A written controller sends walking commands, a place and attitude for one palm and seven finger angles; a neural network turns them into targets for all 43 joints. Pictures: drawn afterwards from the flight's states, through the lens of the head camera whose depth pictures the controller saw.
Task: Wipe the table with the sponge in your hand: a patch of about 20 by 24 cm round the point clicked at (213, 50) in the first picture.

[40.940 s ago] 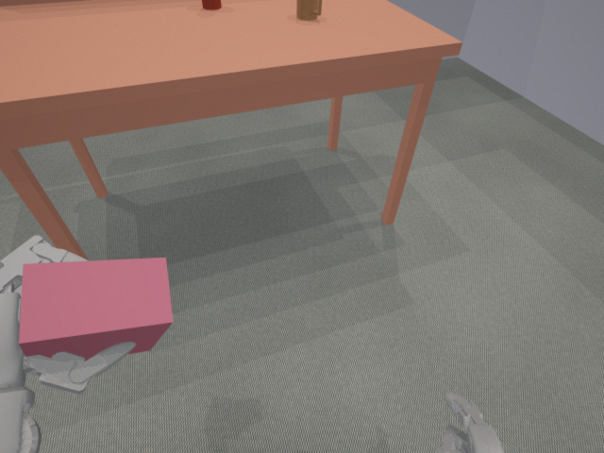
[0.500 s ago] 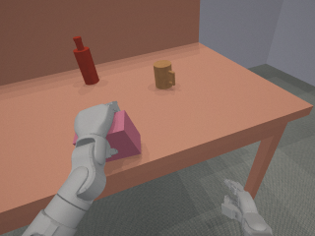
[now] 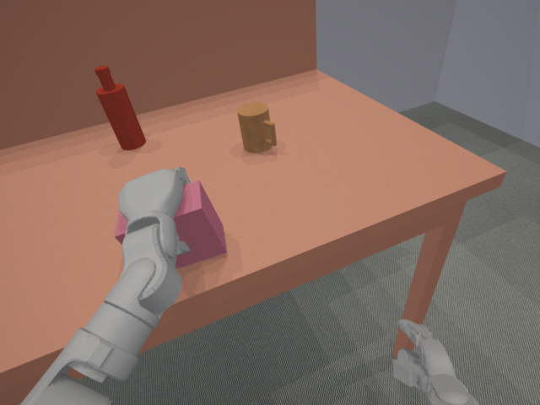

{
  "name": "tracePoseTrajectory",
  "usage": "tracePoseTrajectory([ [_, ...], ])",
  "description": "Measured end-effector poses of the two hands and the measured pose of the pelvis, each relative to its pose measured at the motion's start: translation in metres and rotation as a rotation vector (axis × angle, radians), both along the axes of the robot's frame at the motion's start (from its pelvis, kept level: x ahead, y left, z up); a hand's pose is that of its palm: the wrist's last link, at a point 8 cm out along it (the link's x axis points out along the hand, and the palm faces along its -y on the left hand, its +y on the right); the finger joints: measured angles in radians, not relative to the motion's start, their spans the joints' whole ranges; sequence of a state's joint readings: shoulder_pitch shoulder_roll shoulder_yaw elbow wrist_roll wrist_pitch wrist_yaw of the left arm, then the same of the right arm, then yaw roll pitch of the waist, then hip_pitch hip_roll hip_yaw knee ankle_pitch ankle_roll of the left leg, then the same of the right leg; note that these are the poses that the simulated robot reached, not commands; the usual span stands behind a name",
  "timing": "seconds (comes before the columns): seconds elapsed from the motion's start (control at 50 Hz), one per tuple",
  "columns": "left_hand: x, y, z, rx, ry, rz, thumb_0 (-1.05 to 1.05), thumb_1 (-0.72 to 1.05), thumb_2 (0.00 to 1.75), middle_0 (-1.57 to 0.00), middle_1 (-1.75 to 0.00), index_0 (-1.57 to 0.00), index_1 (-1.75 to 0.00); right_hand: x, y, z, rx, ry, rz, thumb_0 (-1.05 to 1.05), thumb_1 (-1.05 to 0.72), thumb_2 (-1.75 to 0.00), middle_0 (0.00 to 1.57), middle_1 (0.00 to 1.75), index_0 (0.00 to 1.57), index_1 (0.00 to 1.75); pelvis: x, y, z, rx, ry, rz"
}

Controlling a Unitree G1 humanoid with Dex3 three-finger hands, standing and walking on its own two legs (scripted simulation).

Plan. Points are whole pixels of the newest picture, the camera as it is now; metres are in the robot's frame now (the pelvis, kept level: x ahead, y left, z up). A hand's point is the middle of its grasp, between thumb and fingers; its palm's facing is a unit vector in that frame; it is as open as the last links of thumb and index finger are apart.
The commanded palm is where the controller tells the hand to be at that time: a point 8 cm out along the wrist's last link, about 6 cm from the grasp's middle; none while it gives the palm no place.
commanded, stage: wipe forward along the third lane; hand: left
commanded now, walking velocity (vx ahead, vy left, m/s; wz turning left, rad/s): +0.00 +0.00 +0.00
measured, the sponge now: (179, 236) +0.34 +0.19 +0.11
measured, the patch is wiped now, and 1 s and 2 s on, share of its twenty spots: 0.90 1.00 1.00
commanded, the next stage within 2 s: wipe back along the third lane in 1.32 s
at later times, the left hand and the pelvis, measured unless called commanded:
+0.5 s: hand (166, 202) +0.38 +0.22 +0.15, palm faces +0.01 -0.04 -1.00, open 10.0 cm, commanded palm +0.36 +0.23 +0.18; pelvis +0.01 -0.01 +0.00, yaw +1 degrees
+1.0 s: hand (159, 188) +0.42 +0.25 +0.15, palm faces -0.03 -0.03 -1.00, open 10.0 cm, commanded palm +0.40 +0.26 +0.17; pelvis +0.01 +0.00 +0.00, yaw +0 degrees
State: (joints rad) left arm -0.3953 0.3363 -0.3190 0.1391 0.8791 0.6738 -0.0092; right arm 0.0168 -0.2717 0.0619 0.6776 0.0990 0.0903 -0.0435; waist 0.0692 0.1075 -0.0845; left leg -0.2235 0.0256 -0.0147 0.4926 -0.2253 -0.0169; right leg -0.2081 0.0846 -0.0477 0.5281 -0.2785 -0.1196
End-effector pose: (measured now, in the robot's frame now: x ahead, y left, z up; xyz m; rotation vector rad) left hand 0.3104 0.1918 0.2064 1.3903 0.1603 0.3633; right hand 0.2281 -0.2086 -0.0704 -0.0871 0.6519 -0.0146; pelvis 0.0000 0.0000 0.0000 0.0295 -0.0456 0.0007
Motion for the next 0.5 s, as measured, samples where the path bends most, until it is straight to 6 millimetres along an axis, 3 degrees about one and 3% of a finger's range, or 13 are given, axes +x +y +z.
tracePoseTrajectory([
  [0.34,0.036,0.009,-0.004,0.073,0.121,0.095,-0.01,-0.50,1.06,-0.73,-1.35,-0.76,-1.33,-0.007,-0.012,-0.014,-0.014,0.049,-0.017,0.01,-0.91,-0.90,0.20,0.30,0.19,0.30,0.005,-0.006,-0.001,0.006,0.036,0.014],
  [0.5,0.053,0.021,-0.004,0.091,0.154,0.103,-0.01,-0.51,1.06,-0.73,-1.35,-0.76,-1.33,-0.022,-0.020,-0.024,-0.036,0.103,-0.037,0.01,-0.91,-0.90,0.20,0.30,0.20,0.30,0.006,-0.009,-0.001,0.002,0.060,0.020],
])
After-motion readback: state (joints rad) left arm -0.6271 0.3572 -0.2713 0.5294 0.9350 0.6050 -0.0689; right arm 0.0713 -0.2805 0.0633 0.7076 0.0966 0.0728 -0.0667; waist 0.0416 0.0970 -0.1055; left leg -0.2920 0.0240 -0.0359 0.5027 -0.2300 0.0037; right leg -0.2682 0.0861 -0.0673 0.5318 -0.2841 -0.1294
